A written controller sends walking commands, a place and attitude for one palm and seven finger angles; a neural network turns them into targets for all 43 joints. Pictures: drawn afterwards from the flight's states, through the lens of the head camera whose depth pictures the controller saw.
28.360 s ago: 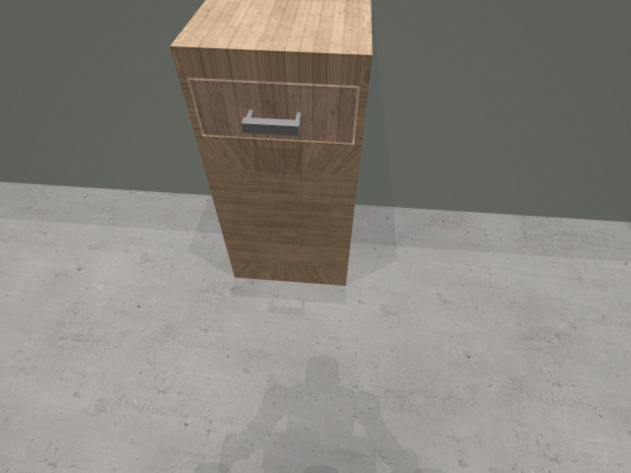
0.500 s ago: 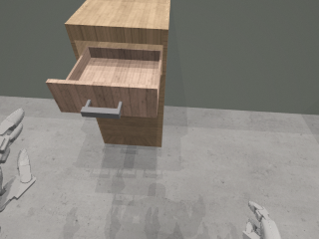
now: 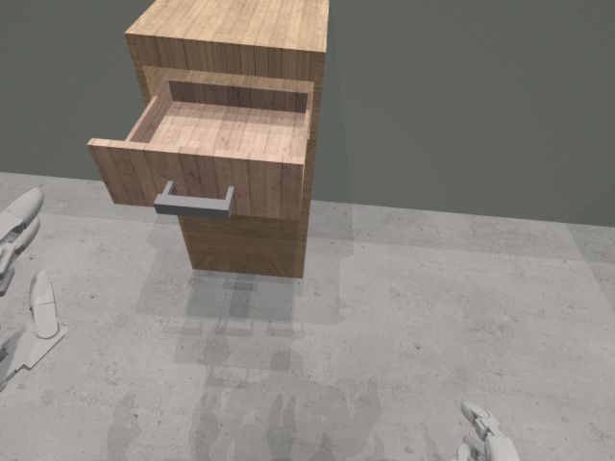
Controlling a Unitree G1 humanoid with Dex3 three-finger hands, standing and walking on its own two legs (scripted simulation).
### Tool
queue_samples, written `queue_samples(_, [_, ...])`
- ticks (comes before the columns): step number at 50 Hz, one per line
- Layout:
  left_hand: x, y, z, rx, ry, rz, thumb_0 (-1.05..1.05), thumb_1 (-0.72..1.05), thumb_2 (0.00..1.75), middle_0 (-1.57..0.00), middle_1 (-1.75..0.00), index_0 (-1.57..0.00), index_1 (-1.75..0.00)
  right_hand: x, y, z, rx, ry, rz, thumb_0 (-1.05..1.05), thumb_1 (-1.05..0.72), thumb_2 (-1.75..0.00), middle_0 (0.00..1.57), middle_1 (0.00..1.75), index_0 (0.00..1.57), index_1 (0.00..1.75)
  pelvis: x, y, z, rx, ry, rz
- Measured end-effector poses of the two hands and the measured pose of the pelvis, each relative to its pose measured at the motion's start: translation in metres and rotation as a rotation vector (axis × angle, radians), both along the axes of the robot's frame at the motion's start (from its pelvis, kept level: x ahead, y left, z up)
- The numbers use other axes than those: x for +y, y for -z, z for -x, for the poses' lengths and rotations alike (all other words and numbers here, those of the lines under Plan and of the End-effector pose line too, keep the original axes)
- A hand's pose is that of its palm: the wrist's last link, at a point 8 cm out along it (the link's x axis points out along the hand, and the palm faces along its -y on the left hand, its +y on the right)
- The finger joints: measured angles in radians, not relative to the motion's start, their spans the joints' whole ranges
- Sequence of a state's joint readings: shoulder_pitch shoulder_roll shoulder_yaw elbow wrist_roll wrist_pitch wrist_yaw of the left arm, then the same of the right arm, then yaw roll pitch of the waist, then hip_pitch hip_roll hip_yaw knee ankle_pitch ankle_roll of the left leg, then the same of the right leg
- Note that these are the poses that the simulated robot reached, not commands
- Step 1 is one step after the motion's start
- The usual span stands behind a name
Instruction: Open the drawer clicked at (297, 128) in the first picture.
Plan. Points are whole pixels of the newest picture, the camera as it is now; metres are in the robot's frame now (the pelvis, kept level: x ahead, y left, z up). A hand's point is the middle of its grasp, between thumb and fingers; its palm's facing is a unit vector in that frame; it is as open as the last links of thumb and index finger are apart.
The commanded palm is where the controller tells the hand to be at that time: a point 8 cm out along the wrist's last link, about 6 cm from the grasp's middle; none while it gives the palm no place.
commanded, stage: let the arm hang, fingers relaxed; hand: left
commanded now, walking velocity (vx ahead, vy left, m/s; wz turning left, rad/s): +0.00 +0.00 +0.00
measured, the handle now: (197, 198) +0.56 +0.23 -0.03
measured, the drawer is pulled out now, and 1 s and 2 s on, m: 0.30 0.30 0.30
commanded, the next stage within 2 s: look to check the result in 1.16 s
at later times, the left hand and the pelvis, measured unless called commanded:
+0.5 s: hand out of the picture +0.02 +0.19 -0.17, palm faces +0.04 -0.98 -0.21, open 7.0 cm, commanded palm none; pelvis +0.00 +0.00 +0.00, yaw +1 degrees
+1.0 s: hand out of the picture -0.01 +0.17 -0.17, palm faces +0.00 -0.99 -0.17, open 7.4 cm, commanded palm none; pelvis -0.01 +0.01 +0.01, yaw -1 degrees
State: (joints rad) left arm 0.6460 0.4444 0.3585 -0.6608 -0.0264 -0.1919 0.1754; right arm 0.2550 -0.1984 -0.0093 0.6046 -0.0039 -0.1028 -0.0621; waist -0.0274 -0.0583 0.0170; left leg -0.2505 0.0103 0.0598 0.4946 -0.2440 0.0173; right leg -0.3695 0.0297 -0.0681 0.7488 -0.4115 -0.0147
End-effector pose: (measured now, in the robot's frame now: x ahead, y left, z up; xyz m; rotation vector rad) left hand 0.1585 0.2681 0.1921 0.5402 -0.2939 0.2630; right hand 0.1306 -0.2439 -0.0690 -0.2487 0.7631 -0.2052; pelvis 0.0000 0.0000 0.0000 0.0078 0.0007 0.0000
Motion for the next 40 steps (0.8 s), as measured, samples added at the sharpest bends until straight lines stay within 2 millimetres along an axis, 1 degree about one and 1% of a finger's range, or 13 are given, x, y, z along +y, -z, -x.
queue_samples(3, [0.005,-0.007,-0.006,-0.007,-0.036,-0.039,0.01,0.88,0.9,-0.21,-0.3,-0.21,-0.3,0.003,0.005,-0.007,-0.014,0.002,-0.043,0.01,-0.9,-0.9,0.2,0.3,0.2,0.3,-0.003,0.001,-0.006,0.002,0.006,0.001])
queue_samples(4, [0.007,0.002,-0.01,0.019,-0.045,-0.059,0.01,0.89,0.9,-0.21,-0.3,-0.21,-0.3,0.004,0.011,-0.011,-0.02,-0.012,-0.06,0.01,-0.9,-0.9,0.2,0.3,0.2,0.3,-0.004,0.004,-0.007,0.007,0.008,-0.004])
queue_samples(5, [0.01,0.021,-0.018,0.088,-0.06,-0.048,0.01,0.89,0.9,-0.21,-0.3,-0.21,-0.3,0.003,0.019,-0.013,-0.012,-0.024,-0.08,0.01,-0.9,-0.9,0.2,0.3,0.2,0.3,-0.003,0.006,-0.008,0.01,0.009,-0.004])
queue_samples(6, [0.014,0.047,-0.026,0.192,-0.084,-0.004,0.0,0.89,0.9,-0.21,-0.3,-0.21,-0.3,0.003,0.028,-0.015,0.006,-0.029,-0.101,0.01,-0.9,-0.9,0.2,0.3,0.2,0.3,-0.003,0.008,-0.008,0.011,0.007,-0.001])
queue_samples(8, [0.016,0.113,-0.034,0.45,-0.137,0.121,0.0,0.9,0.9,-0.2,-0.3,-0.2,-0.3,0.005,0.044,-0.013,0.052,-0.027,-0.139,0.01,-0.9,-0.9,0.2,0.3,0.2,0.3,-0.001,0.009,-0.008,0.013,-0.005,0.001])
queue_samples(10, [0.006,0.181,-0.026,0.71,-0.172,0.239,0.0,0.9,0.9,-0.2,-0.3,-0.2,-0.3,0.007,0.055,-0.006,0.106,-0.025,-0.156,0.0,-0.9,-0.9,0.2,0.3,0.2,0.3,-0.001,0.011,-0.009,0.007,-0.011,0.001])
queue_samples(13, [-0.026,0.264,0.011,1.037,-0.166,0.379,0.0,0.91,0.9,-0.2,-0.3,-0.19,-0.29,0.01,0.062,0.015,0.205,-0.015,-0.149,0.0,-0.9,-0.9,0.2,0.3,0.2,0.3,-0.003,0.012,-0.007,-0.018,-0.016,0.004])
queue_samples(16, [-0.062,0.318,0.064,1.302,-0.147,0.502,0.01,0.91,0.9,-0.2,-0.3,-0.2,-0.29,0.011,0.061,0.045,0.316,0.008,-0.127,0.0,-0.9,-0.9,0.2,0.3,0.2,0.3,-0.005,0.009,-0.005,-0.034,-0.01,0.002])
queue_samples(18, [-0.062,0.328,0.084,1.33,-0.225,0.588,-0.03,0.97,0.89,-0.21,-0.3,-0.2,-0.3,0.012,0.06,0.067,0.399,0.014,-0.108,0.0,-0.9,-0.9,0.2,0.3,0.2,0.3,-0.007,0.006,-0.002,-0.032,-0.016,0.009])
queue_samples(22, [-0.045,0.332,0.117,1.429,-0.283,0.558,-0.06,1.01,0.89,-0.21,-0.3,-0.21,-0.3,0.005,0.058,0.104,0.536,0.043,-0.075,0.0,-0.92,-0.9,0.2,0.3,0.2,0.3,-0.007,0.0,0.002,-0.025,-0.017,0.019])
queue_samples(29, [-0.022,0.324,0.169,1.597,-0.382,0.492,-0.02,0.95,0.9,-0.2,-0.3,-0.2,-0.3,0.009,0.067,0.143,0.622,0.102,-0.11,0.0,-0.92,-0.9,0.2,0.3,0.2,0.3,0.0,-0.005,0.004,-0.035,0.0,0.019])
queue_samples(34, [-0.02,0.32,0.184,1.639,-0.407,0.477,-0.01,0.92,0.9,-0.2,-0.3,-0.2,-0.3,0.026,0.074,0.155,0.648,0.102,-0.16,0.0,-0.91,-0.9,0.2,0.3,0.2,0.3,0.003,-0.007,0.006,-0.042,0.009,0.014])
queue_samples(40, [-0.031,0.322,0.185,1.643,-0.384,0.493,0.0,0.91,0.9,-0.2,-0.3,-0.2,-0.3,0.047,0.078,0.164,0.66,0.101,-0.212,0.0,-0.91,-0.9,0.2,0.3,0.2,0.3,0.005,-0.007,0.009,-0.047,0.016,0.011])
